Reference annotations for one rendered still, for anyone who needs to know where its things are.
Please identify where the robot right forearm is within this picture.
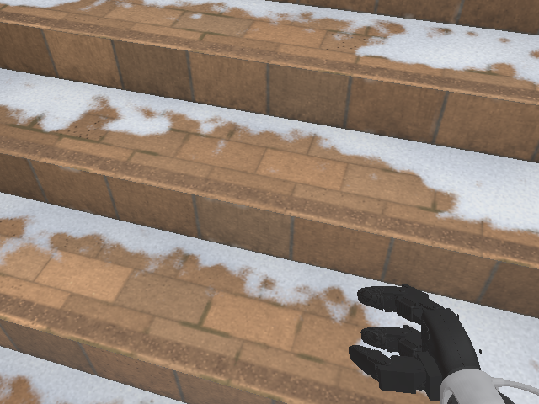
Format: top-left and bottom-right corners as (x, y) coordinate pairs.
(440, 369), (514, 404)

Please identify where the right robot hand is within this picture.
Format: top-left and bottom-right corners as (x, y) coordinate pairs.
(349, 284), (482, 401)

